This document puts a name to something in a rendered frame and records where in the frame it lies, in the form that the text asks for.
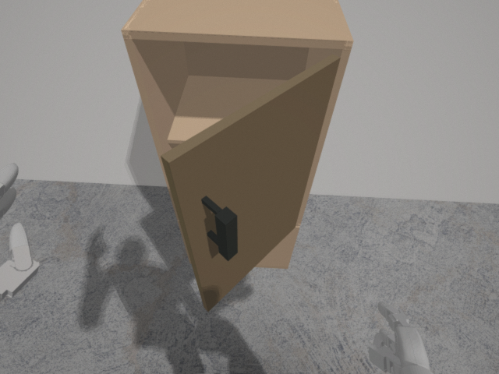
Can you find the robot right hand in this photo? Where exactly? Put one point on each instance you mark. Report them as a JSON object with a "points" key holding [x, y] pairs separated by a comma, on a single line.
{"points": [[404, 348]]}

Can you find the robot left hand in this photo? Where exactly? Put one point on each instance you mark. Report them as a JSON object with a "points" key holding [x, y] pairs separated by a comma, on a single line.
{"points": [[15, 273]]}

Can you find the handle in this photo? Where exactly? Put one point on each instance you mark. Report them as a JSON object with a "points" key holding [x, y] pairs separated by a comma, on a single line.
{"points": [[226, 225]]}

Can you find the cupboard door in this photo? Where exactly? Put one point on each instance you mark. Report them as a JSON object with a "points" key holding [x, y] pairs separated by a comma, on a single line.
{"points": [[256, 162]]}

